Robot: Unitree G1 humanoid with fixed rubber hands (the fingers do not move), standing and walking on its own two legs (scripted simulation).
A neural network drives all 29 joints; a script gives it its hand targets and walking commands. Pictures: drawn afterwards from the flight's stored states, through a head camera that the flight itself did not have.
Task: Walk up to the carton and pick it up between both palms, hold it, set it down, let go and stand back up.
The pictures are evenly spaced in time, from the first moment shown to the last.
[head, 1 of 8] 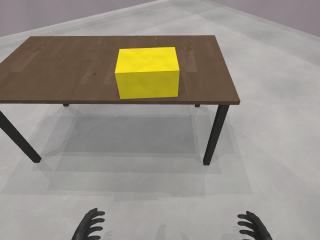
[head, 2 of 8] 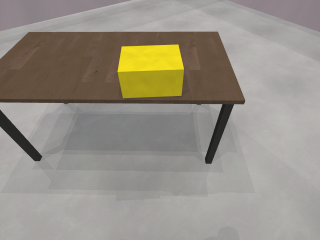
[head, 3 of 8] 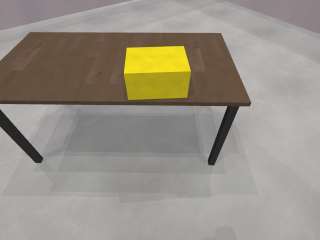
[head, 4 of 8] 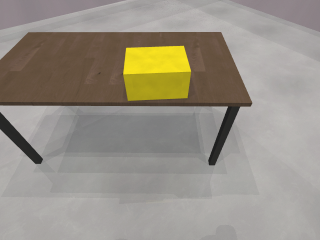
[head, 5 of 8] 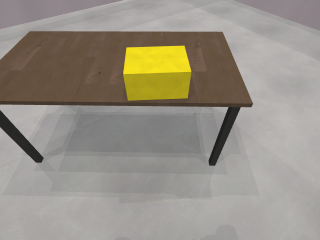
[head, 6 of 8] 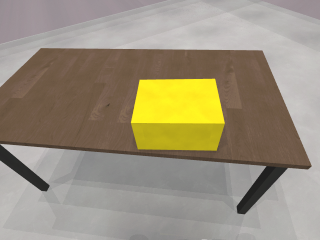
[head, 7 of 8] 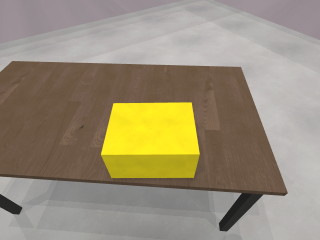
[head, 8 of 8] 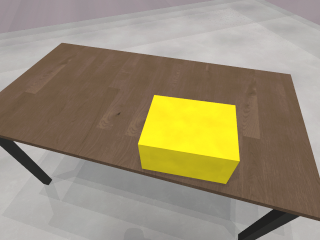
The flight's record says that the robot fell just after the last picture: no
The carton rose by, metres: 0.00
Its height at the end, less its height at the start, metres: +0.00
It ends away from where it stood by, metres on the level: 0.00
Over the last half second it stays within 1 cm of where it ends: yes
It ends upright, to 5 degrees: yes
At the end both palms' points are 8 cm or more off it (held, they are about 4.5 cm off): yes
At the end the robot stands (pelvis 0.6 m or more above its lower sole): yes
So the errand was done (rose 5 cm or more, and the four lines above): no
